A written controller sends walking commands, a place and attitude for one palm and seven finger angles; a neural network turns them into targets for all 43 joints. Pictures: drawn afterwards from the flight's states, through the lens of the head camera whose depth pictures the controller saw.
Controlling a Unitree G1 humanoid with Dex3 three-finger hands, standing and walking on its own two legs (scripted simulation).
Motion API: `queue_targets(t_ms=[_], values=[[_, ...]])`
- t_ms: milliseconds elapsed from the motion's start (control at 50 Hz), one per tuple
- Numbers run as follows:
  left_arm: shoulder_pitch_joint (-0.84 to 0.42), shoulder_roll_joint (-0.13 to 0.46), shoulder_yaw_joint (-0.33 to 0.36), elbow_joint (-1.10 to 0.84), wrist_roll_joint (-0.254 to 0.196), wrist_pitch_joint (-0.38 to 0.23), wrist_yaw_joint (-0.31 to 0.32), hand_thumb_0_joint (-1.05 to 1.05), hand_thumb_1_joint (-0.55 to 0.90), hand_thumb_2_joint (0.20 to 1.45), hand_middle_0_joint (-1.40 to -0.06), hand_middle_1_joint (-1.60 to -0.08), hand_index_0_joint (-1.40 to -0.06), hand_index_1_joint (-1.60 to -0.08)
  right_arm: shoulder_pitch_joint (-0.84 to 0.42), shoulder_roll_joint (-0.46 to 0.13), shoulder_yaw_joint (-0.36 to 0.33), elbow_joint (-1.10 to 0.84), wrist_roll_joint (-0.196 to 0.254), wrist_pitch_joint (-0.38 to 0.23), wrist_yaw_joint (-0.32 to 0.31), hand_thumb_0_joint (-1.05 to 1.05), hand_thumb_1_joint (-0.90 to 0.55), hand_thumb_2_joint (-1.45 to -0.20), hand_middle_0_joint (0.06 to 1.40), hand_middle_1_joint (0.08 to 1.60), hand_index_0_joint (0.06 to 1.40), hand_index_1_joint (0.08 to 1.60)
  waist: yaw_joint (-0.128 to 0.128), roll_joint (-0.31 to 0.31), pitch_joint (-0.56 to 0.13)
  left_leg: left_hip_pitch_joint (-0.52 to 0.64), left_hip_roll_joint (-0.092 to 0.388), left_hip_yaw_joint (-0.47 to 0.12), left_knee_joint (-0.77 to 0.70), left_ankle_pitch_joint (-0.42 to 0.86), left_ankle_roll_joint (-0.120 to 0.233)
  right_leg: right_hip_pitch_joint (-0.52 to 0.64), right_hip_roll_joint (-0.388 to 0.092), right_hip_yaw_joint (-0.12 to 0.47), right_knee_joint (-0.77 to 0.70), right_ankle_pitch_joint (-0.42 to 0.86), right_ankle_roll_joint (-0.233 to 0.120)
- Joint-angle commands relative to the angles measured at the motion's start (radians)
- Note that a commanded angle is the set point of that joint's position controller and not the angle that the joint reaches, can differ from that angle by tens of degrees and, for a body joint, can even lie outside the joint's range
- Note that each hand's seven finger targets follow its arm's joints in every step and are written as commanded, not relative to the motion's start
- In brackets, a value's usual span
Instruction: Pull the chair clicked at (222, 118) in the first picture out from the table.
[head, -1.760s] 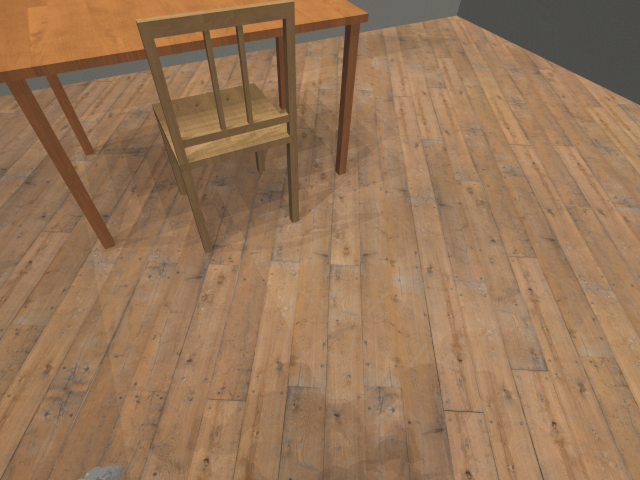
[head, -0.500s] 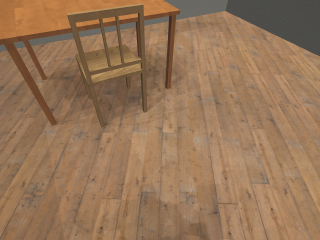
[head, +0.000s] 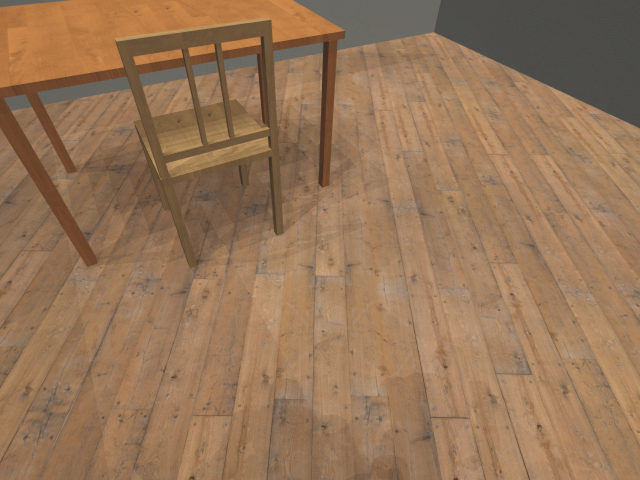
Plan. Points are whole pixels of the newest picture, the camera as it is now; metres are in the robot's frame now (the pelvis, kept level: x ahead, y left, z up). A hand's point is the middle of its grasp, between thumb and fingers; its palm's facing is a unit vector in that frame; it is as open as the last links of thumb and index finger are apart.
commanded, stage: walk to a spot facing it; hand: left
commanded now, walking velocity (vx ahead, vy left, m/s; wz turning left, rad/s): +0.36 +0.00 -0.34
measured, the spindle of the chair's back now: (195, 99) +1.13 +0.46 -0.08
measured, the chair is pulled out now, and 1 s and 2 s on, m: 0.00 0.00 0.00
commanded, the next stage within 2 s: turn to face it in 1.30 s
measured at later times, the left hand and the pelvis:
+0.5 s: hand out of the picture +0.08 +0.21 -0.19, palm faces -0.03 -0.99 -0.13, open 7.4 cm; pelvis +0.17 +0.04 -0.02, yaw -9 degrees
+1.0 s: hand (290, 265) +0.57 +0.10 -0.16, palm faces -0.43 -0.89 -0.17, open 7.4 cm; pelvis +0.37 +0.00 -0.01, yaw -21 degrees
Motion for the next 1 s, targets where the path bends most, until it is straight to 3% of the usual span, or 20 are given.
queue_targets(t_ms=[0,40,80,100,120,140,180,300,380,400,420,440,460,480,520,580,740,880,940,980], values=[[0.036,0.084,0.038,-0.082,0.002,-0.038,-0.003,0.0,0.9,0.9,-0.2,-0.3,-0.2,-0.3,0.073,-0.165,-0.055,-0.054,0.005,-0.036,-0.019,0.0,-0.9,-0.9,0.2,0.3,0.2,0.3,-0.024,0.106,0.132,-0.009,0.183,-0.206,-0.152,-0.228,0.108,-0.21,-0.017,0.047,0.052,-0.135,-0.053],[0.042,0.047,0.039,-0.097,0.0,-0.051,-0.004,0.0,0.9,0.9,-0.2,-0.3,-0.2,-0.3,0.104,-0.169,-0.067,-0.053,0.009,-0.045,-0.023,0.0,-0.9,-0.9,0.2,0.3,0.2,0.3,-0.023,0.174,0.132,0.051,0.251,-0.256,-0.163,-0.114,0.146,-0.256,0.005,-0.032,0.141,-0.074,-0.038],[0.104,0.026,0.043,-0.076,0.001,-0.065,-0.003,0.0,0.9,0.9,-0.2,-0.3,-0.2,-0.3,0.095,-0.143,-0.066,-0.053,0.009,-0.049,-0.026,0.0,-0.9,-0.9,0.2,0.3,0.2,0.3,0.012,0.126,0.114,-0.003,0.218,-0.161,-0.01,0.091,0.122,-0.129,-0.009,-0.03,0.06,-0.01,-0.046],[0.197,0.048,0.055,-0.043,0.004,-0.07,0.003,0.0,0.9,0.9,-0.2,-0.3,-0.2,-0.3,0.056,-0.106,-0.062,-0.07,0.011,-0.052,-0.024,0.0,-0.9,-0.9,0.2,0.3,0.2,0.3,0.056,-0.009,0.1,-0.168,0.139,-0.042,0.179,0.118,0.069,0.056,-0.072,0.087,-0.037,0.086,-0.08],[0.34,0.127,0.074,0.01,0.008,-0.082,0.018,0.0,0.9,0.9,-0.2,-0.3,-0.2,-0.3,-0.024,-0.045,-0.051,-0.119,0.016,-0.062,-0.018,0.0,-0.9,-0.9,0.2,0.3,0.2,0.3,0.099,-0.295,0.079,-0.445,0.017,0.111,0.488,-0.005,0.005,0.281,-0.249,0.399,-0.171,0.305,-0.162],[0.441,0.137,0.073,0.04,-0.003,-0.088,0.033,0.0,0.9,0.9,-0.2,-0.3,-0.2,-0.3,-0.14,-0.048,-0.046,-0.169,0.008,-0.069,-0.016,0.0,-0.9,-0.9,0.2,0.3,0.2,0.3,0.141,-0.302,0.122,-0.608,0.008,0.052,0.627,-0.255,-0.005,0.335,-0.349,0.573,-0.208,0.595,-0.237],[0.415,0.093,0.063,0.035,0.008,-0.087,0.05,0.0,0.9,0.9,-0.2,-0.3,-0.2,-0.3,-0.18,-0.024,-0.05,-0.178,0.005,-0.074,-0.012,0.0,-0.9,-0.9,0.2,0.3,0.2,0.3,0.11,-0.064,0.124,-0.689,0.067,-0.014,0.68,-0.21,-0.007,0.38,-0.343,0.484,-0.159,0.619,-0.277],[0.231,0.039,0.051,0.002,0.009,-0.097,0.05,0.0,0.9,0.9,-0.2,-0.3,-0.2,-0.3,-0.145,0.036,-0.058,-0.185,0.016,-0.048,0.019,0.0,-0.9,-0.9,0.2,0.3,0.2,0.3,-0.006,-0.135,0.178,-0.397,0.068,0.033,0.38,0.03,-0.017,0.002,-0.224,0.231,-0.298,0.342,-0.168],[0.179,0.07,0.073,0.009,-0.002,-0.098,0.044,0.0,0.9,0.9,-0.2,-0.3,-0.2,-0.3,0.017,0.017,-0.069,-0.143,0.016,-0.065,0.01,0.0,-0.9,-0.9,0.2,0.3,0.2,0.3,-0.087,-0.108,0.094,-0.014,-0.019,0.11,0.129,0.175,0.005,-0.051,-0.148,0.113,-0.143,0.487,-0.105],[0.186,0.055,0.074,0.007,-0.004,-0.098,0.042,0.0,0.9,0.9,-0.2,-0.3,-0.2,-0.3,0.152,-0.018,-0.078,-0.101,0.011,-0.07,-0.005,0.0,-0.9,-0.9,0.2,0.3,0.2,0.3,-0.133,-0.06,0.013,0.147,-0.004,0.08,0.076,0.174,0.017,-0.063,-0.12,0.097,0.046,0.543,-0.088],[0.219,0.006,0.073,-0.002,-0.008,-0.093,0.035,0.0,0.9,0.9,-0.2,-0.3,-0.2,-0.3,0.289,-0.099,-0.1,-0.067,0.0,-0.071,-0.018,0.0,-0.9,-0.9,0.2,0.3,0.2,0.3,-0.174,0.094,-0.102,0.352,0.143,-0.103,0.04,0.089,0.055,-0.187,-0.056,0.054,0.294,0.351,-0.062],[0.252,-0.053,0.068,-0.027,-0.018,-0.089,0.024,0.0,0.9,0.9,-0.2,-0.3,-0.2,-0.3,0.38,-0.196,-0.119,-0.053,-0.01,-0.074,-0.022,0.0,-0.9,-0.9,0.2,0.3,0.2,0.3,-0.168,0.332,-0.172,0.408,0.426,-0.487,-0.163,-0.005,0.146,-0.337,0.057,-0.054,0.648,-0.207,-0.027],[0.216,-0.05,0.064,-0.049,-0.008,-0.089,0.028,0.0,0.9,0.9,-0.2,-0.3,-0.2,-0.3,0.307,-0.182,-0.111,-0.064,0.0,-0.065,-0.023,0.0,-0.9,-0.9,0.2,0.3,0.2,0.3,-0.136,0.271,-0.126,0.272,0.478,-0.588,-0.288,-0.23,0.183,-0.385,0.016,0.005,0.793,-0.231,-0.044],[0.159,-0.054,0.061,-0.056,-0.003,-0.083,0.026,0.0,0.9,0.9,-0.2,-0.3,-0.2,-0.3,0.198,-0.125,-0.101,-0.092,0.003,-0.064,-0.026,0.0,-0.9,-0.9,0.2,0.3,0.2,0.3,-0.109,0.215,-0.017,0.133,0.459,-0.537,-0.33,-0.349,0.18,-0.437,-0.044,-0.003,0.86,-0.148,-0.048],[0.12,-0.065,0.064,-0.057,0.011,-0.067,0.005,0.0,0.9,0.9,-0.2,-0.3,-0.2,-0.3,0.091,-0.016,-0.071,-0.108,-0.001,-0.077,-0.027,0.0,-0.9,-0.9,0.2,0.3,0.2,0.3,-0.041,0.114,0.136,-0.085,0.381,-0.35,-0.339,-0.256,0.153,-0.428,-0.113,-0.019,0.834,-0.039,-0.04],[0.163,-0.094,0.064,-0.055,0.016,-0.032,-0.003,0.0,0.9,0.9,-0.2,-0.3,-0.2,-0.3,0.067,0.013,-0.065,-0.103,0.0,-0.095,-0.028,0.0,-0.9,-0.9,0.2,0.3,0.2,0.3,0.016,0.132,0.105,-0.157,0.306,-0.092,-0.337,-0.065,0.125,-0.366,-0.133,-0.043,0.738,0.042,-0.017],[-0.097,-0.066,0.071,-0.165,0.021,-0.017,-0.024,0.0,0.9,0.9,-0.2,-0.3,-0.2,-0.3,0.187,-0.012,-0.073,-0.071,0.002,-0.107,-0.028,0.0,-0.9,-0.9,0.2,0.3,0.2,0.3,-0.028,0.061,0.134,0.073,0.299,0.036,-0.363,0.187,0.152,-0.514,-0.164,-0.087,0.426,0.204,0.024],[-0.29,-0.069,0.058,-0.223,0.012,-0.026,-0.027,0.0,0.9,0.9,-0.2,-0.3,-0.2,-0.3,0.296,-0.026,-0.064,-0.026,-0.01,-0.088,-0.03,0.0,-0.9,-0.9,0.2,0.3,0.2,0.3,-0.09,0.106,0.163,0.199,0.309,0.152,-0.283,0.465,0.127,-0.441,-0.109,-0.175,0.188,0.146,-0.013],[-0.223,-0.051,0.061,-0.207,0.011,-0.039,-0.023,0.0,0.9,0.9,-0.2,-0.3,-0.2,-0.3,0.296,-0.049,-0.065,-0.02,-0.009,-0.08,-0.03,0.0,-0.9,-0.9,0.2,0.3,0.2,0.3,-0.046,0.115,0.103,0.24,0.313,0.207,-0.125,0.806,0.108,-0.291,-0.039,-0.232,0.119,0.058,-0.055],[0.025,0.003,0.079,-0.13,0.017,-0.058,-0.016,0.0,0.9,0.9,-0.2,-0.3,-0.2,-0.3,0.252,-0.073,-0.068,-0.035,0.003,-0.076,-0.027,0.0,-0.9,-0.9,0.2,0.3,0.2,0.3,0.074,0.098,-0.047,0.127,0.262,0.265,0.215,0.878,0.053,0.088,0.005,-0.253,0.007,0.146,-0.091]])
